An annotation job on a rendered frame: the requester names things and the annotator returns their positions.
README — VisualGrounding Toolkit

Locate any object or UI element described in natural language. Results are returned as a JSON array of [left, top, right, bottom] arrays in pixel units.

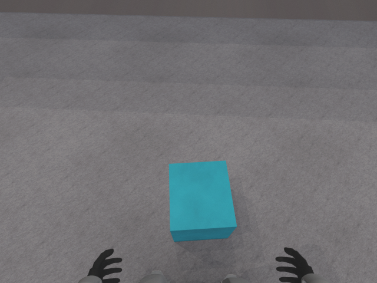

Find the robot left shin
[[151, 271, 164, 276]]

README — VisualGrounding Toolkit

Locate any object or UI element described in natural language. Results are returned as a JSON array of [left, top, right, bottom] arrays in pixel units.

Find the robot shin
[[151, 271, 164, 276], [224, 274, 236, 280]]

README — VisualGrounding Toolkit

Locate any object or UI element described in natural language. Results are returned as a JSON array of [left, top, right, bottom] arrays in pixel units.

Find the carton
[[169, 161, 237, 242]]

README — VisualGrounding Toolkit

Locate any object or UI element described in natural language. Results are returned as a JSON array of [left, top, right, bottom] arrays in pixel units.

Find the left robot hand
[[87, 249, 122, 283]]

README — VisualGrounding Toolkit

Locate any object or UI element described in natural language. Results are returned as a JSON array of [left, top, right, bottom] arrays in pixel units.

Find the right robot hand
[[276, 247, 314, 283]]

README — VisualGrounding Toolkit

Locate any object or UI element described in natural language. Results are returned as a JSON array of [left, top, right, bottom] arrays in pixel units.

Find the robot right shin
[[224, 274, 236, 280]]

